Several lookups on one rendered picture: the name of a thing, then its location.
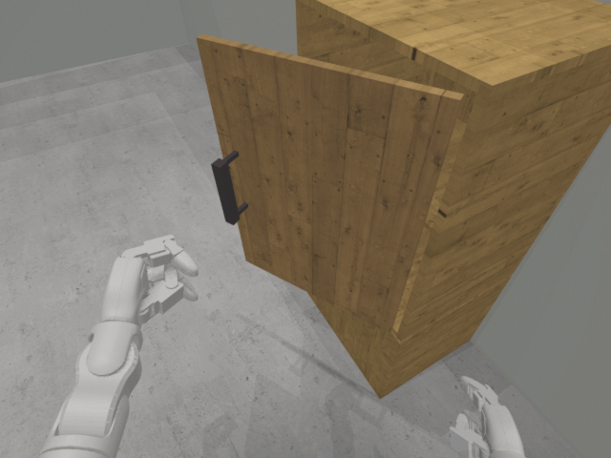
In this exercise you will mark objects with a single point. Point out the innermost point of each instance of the robot left forearm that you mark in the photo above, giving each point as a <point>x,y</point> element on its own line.
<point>91,420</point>

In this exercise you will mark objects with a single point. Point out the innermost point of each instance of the handle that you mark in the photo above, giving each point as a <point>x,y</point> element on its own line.
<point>225,188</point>

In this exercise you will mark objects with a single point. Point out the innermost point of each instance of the cupboard door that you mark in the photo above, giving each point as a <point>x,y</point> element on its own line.
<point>338,167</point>

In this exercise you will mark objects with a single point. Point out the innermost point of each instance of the robot left hand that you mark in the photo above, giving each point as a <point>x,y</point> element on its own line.
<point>128,282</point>

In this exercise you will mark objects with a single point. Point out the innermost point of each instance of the robot right hand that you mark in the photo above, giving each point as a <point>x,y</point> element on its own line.
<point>475,437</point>

